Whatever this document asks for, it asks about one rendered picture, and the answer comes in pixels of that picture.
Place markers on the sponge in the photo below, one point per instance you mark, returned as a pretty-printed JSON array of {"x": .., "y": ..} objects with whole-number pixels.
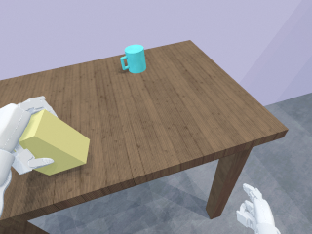
[{"x": 46, "y": 136}]

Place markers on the left robot forearm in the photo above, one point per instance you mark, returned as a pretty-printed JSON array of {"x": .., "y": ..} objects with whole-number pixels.
[{"x": 6, "y": 161}]

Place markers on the right robot forearm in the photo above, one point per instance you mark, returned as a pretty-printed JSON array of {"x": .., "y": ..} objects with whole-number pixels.
[{"x": 266, "y": 228}]

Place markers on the left robot hand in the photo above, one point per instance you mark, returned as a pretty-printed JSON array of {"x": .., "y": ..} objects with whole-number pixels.
[{"x": 14, "y": 118}]

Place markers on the right robot hand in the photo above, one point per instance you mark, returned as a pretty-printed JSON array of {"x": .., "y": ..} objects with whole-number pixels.
[{"x": 259, "y": 209}]

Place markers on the table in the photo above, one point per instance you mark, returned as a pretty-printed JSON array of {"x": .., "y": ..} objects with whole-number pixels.
[{"x": 181, "y": 112}]

